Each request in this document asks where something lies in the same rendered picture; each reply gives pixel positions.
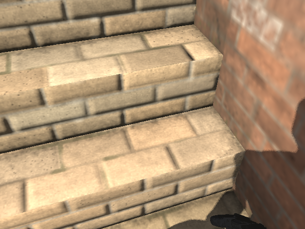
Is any robot right hand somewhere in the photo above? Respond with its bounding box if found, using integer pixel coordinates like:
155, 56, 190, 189
210, 213, 267, 229

